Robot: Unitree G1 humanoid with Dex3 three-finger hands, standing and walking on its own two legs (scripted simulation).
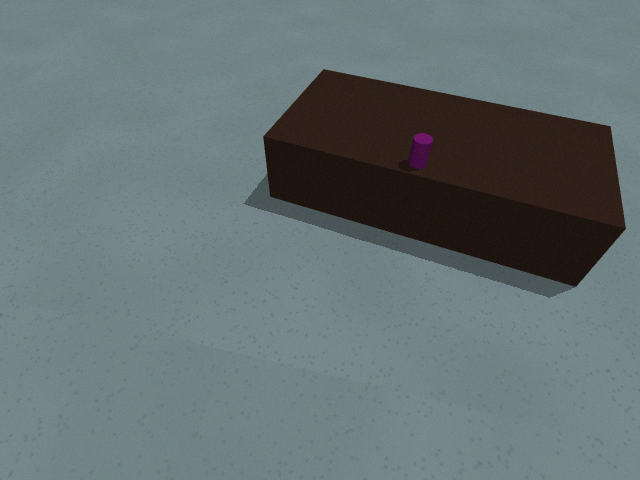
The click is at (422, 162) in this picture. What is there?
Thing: squat round
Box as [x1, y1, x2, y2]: [408, 133, 432, 168]
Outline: 418,133 413,138 408,163 415,168 422,168 426,164 432,138 427,134
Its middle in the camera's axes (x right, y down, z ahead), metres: +0.37 -0.33 +1.46
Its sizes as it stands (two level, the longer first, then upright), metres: 0.070 0.070 0.110
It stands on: a support 0.33 m high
